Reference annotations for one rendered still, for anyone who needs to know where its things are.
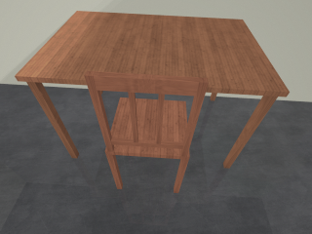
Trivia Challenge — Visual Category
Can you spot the chair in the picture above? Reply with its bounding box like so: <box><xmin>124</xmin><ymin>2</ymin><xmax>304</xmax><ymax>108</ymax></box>
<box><xmin>84</xmin><ymin>70</ymin><xmax>209</xmax><ymax>193</ymax></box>

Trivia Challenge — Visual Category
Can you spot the table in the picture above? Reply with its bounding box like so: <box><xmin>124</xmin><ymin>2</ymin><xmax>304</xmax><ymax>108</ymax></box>
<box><xmin>15</xmin><ymin>11</ymin><xmax>290</xmax><ymax>169</ymax></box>

